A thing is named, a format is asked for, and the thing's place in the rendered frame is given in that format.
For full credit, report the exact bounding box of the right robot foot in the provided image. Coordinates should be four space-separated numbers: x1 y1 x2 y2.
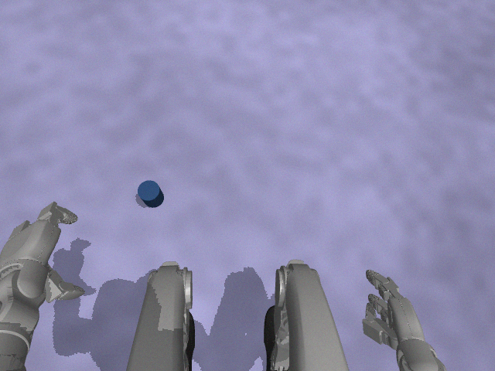
264 306 289 371

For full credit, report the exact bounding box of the left robot arm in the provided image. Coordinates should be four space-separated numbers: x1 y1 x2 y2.
0 259 48 371

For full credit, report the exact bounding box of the right robot arm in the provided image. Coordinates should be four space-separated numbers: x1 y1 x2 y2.
396 339 447 371

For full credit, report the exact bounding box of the tin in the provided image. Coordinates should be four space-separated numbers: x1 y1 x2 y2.
138 180 164 208

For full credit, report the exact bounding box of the right robot hand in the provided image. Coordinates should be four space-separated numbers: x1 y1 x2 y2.
362 270 425 350

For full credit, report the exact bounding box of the left robot hand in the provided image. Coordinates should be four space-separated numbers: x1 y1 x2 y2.
0 202 85 303

